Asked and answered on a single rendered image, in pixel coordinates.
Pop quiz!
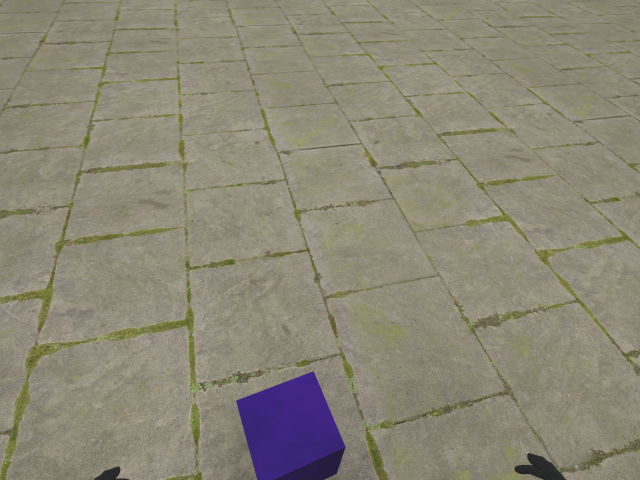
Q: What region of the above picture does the right robot hand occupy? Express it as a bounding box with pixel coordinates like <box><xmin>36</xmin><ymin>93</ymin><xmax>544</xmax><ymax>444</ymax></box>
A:
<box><xmin>514</xmin><ymin>453</ymin><xmax>566</xmax><ymax>480</ymax></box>

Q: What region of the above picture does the carton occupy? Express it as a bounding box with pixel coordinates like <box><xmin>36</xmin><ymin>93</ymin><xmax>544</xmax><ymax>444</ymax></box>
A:
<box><xmin>236</xmin><ymin>371</ymin><xmax>345</xmax><ymax>480</ymax></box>

